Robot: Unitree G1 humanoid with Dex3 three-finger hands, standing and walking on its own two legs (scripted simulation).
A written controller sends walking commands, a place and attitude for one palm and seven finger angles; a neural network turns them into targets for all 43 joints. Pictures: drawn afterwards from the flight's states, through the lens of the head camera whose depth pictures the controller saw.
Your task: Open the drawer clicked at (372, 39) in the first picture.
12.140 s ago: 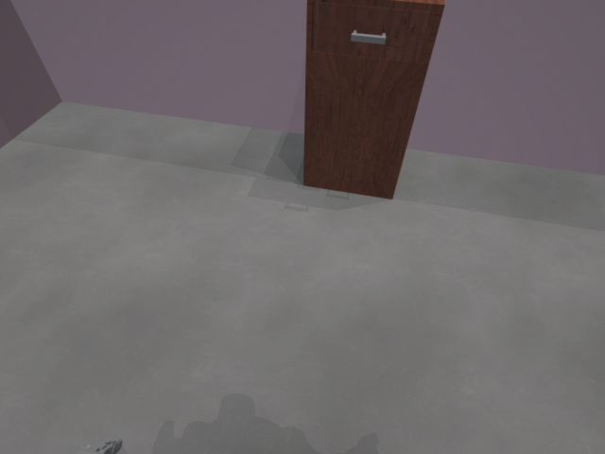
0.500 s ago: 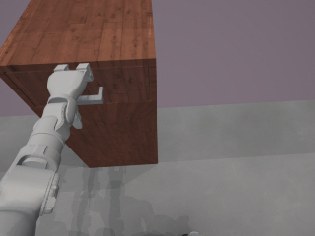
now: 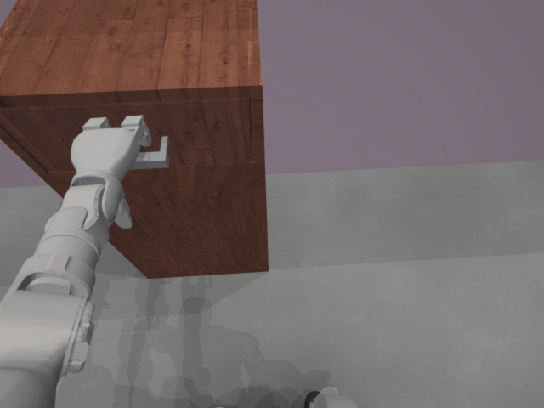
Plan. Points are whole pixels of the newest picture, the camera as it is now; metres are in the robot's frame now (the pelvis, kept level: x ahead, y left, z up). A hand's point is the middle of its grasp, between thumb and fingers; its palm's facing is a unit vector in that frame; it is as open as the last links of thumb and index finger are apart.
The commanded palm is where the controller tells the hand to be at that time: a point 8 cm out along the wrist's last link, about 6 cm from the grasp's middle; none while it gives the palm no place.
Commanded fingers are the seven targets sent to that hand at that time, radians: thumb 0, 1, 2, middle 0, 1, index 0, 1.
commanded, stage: lower the fingers behind the handle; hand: left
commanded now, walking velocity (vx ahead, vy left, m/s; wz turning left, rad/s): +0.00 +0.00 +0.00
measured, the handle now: (134, 152) +0.53 +0.23 +0.01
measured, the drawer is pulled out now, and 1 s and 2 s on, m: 0.00 0.00 0.00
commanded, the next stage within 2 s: close the thumb around the handle in 1.10 s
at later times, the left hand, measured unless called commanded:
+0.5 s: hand (128, 184) +0.47 +0.23 +0.00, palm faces -0.05 -0.02 -1.00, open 13.8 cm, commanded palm +0.45 +0.24 +0.05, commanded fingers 0.00 -0.50 0.30 -0.30 -1.20 -0.30 -1.20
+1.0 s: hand (131, 186) +0.47 +0.23 -0.01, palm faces -0.06 -0.02 -1.00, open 13.8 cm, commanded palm +0.45 +0.23 +0.04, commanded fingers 0.00 -0.50 0.30 -0.30 -1.20 -0.30 -1.20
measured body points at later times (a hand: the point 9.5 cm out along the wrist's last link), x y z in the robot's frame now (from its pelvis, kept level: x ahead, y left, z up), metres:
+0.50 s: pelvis -0.01 +0.01 -0.01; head +0.10 +0.00 +0.42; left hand +0.46 +0.23 +0.05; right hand +0.00 -0.27 -0.15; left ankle -0.04 +0.12 -0.71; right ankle +0.02 -0.13 -0.71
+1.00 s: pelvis -0.02 +0.01 -0.02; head +0.10 +0.00 +0.41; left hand +0.47 +0.23 +0.04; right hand -0.01 -0.26 -0.16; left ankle -0.04 +0.12 -0.71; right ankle +0.02 -0.13 -0.71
